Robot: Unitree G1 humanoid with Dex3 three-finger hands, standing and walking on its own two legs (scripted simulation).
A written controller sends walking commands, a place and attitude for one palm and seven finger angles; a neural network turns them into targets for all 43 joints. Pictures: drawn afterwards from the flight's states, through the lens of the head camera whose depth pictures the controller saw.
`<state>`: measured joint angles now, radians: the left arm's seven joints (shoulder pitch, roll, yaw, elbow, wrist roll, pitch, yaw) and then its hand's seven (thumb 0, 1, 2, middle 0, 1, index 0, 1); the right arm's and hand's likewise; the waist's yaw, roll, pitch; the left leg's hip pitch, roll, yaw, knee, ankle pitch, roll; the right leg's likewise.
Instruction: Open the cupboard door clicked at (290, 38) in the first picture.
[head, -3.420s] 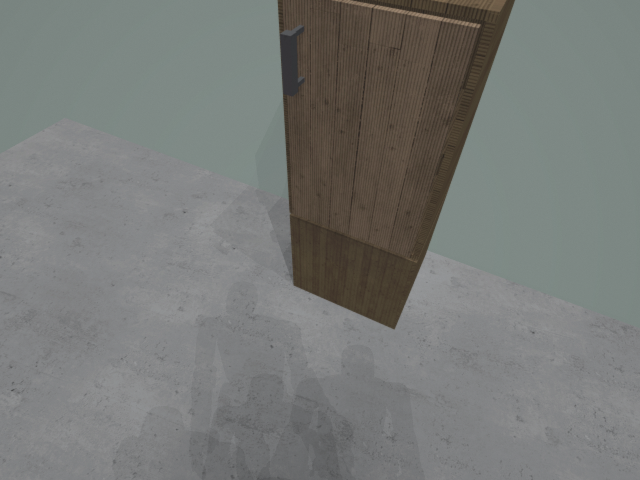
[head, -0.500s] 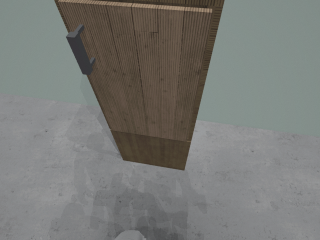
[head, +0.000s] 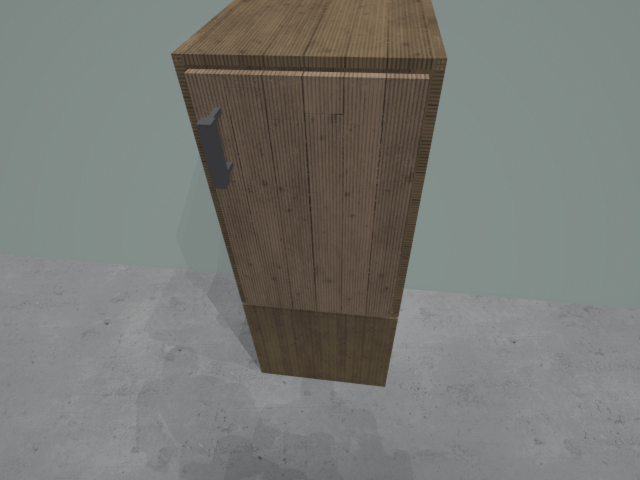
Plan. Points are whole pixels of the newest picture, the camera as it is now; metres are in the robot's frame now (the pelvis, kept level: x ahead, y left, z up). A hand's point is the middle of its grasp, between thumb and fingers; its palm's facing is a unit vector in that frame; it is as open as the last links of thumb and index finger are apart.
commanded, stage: come to a stop and stand still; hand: left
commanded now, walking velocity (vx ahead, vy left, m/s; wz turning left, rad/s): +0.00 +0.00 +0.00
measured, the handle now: (218, 148) +0.58 +0.21 +0.14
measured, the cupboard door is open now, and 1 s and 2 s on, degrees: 0 0 0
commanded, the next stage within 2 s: look again from close up in 0.30 s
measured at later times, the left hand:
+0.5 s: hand out of the picture +0.00 +0.15 -0.16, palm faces +0.02 -0.98 -0.19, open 7.4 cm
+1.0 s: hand out of the picture +0.04 +0.14 -0.16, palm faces +0.05 -0.98 -0.21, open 7.3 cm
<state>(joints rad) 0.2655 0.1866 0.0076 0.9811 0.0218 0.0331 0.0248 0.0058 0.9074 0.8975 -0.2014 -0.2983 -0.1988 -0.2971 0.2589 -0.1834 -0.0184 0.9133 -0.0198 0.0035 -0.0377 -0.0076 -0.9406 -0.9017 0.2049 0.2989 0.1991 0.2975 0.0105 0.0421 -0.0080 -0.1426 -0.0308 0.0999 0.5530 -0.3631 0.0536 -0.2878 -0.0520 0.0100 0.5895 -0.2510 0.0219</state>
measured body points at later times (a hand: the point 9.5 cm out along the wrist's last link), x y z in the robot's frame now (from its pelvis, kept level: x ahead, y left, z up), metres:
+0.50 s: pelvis +0.01 -0.02 +0.01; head +0.02 -0.04 +0.46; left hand +0.00 +0.20 -0.14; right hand -0.01 -0.24 -0.16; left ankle -0.03 +0.08 -0.73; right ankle +0.04 -0.14 -0.73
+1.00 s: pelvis +0.03 -0.04 +0.01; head +0.04 -0.05 +0.46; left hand +0.04 +0.19 -0.14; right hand +0.04 -0.26 -0.15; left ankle -0.03 +0.08 -0.73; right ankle +0.04 -0.14 -0.73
